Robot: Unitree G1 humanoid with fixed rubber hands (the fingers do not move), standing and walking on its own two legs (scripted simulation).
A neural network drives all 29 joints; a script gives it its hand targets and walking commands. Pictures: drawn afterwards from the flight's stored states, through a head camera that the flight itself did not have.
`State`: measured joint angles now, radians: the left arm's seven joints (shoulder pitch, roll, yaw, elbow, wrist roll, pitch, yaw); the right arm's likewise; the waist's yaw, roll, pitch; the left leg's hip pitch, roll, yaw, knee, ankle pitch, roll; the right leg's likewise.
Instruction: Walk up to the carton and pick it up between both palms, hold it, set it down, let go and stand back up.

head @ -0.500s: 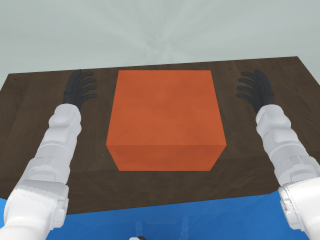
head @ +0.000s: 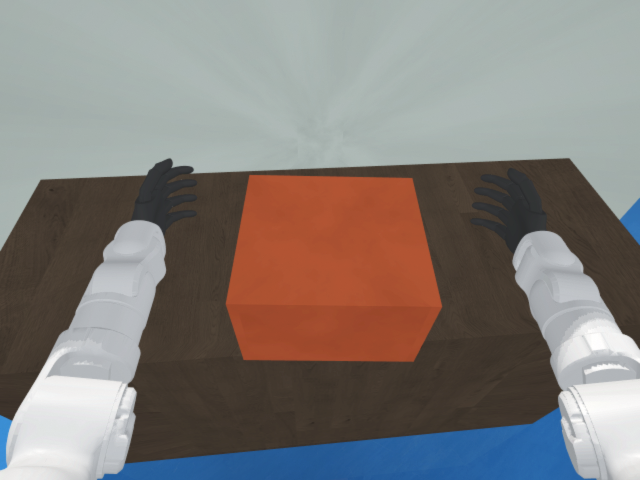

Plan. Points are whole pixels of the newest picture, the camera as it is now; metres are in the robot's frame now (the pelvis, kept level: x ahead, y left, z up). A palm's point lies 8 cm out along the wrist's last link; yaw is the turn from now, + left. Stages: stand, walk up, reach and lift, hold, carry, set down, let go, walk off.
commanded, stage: set down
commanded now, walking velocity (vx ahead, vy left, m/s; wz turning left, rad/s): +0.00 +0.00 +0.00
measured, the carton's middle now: (330, 266) +0.44 +0.02 -0.03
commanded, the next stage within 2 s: none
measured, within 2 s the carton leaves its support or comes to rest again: neither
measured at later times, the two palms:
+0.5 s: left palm (149, 294) +0.32 +0.25 +0.05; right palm (527, 304) +0.34 -0.23 +0.05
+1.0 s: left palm (144, 366) +0.25 +0.24 +0.02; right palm (538, 384) +0.25 -0.23 +0.02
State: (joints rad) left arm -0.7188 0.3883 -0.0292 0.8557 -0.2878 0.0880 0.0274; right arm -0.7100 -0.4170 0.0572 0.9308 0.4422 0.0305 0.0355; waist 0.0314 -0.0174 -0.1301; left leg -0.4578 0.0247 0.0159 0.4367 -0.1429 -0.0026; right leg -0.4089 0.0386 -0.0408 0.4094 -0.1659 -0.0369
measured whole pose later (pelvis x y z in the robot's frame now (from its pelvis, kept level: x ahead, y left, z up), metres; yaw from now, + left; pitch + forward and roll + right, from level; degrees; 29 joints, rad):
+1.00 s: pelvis +0.04 +0.00 +0.01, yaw -1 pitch -3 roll +0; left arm 0.17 0.24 0.02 0.32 -0.19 -0.14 0.03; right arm 0.18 -0.28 0.00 0.40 0.32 -0.22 0.06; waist 0.04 -0.02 -0.02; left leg -0.12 0.01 0.03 0.36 -0.20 0.00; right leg -0.08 0.04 0.00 0.35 -0.22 -0.03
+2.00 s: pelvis +0.05 +0.01 +0.01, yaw -2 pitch -6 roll +0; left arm 0.25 0.19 0.02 0.53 -0.02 -0.03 0.01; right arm 0.20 -0.19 0.01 0.71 0.06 -0.27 0.02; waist 0.03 -0.01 0.05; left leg -0.04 0.01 0.04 0.38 -0.24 0.00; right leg 0.00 0.04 0.01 0.36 -0.25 -0.03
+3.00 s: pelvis +0.03 +0.00 -0.01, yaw +5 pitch -2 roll -1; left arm 0.22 0.25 0.06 0.68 0.04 0.04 0.01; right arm 0.30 -0.21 -0.04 0.79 -0.04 0.00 0.03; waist 0.01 0.00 0.01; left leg -0.28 -0.01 -0.08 0.60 -0.29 0.00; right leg -0.18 0.01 -0.13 0.53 -0.32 -0.03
